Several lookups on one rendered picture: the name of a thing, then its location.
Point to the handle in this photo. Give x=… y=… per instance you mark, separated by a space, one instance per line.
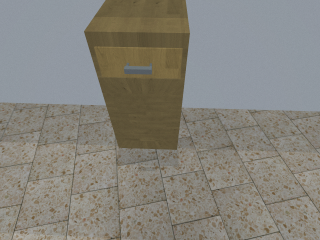
x=140 y=70

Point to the drawer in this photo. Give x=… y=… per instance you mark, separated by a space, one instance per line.
x=166 y=62

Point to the cabinet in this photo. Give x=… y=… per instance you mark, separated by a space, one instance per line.
x=145 y=113

